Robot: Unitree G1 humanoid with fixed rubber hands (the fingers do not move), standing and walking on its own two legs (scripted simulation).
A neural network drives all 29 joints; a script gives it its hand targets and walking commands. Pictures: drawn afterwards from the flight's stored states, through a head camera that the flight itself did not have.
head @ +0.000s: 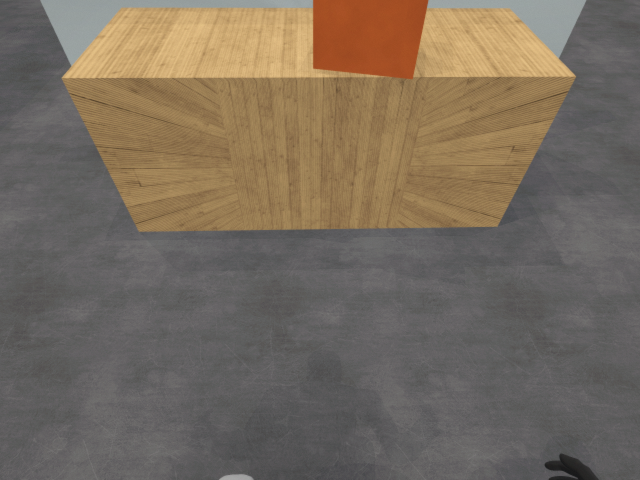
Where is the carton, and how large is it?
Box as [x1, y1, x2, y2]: [313, 0, 427, 78]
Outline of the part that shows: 313,0 313,68 412,78 427,0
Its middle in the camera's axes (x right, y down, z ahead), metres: +0.15 -0.65 +1.16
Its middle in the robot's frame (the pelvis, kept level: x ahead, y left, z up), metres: +1.32 -0.13 +0.03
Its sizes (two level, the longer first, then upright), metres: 0.305 0.207 0.238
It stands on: a pedestal, 0.68 m high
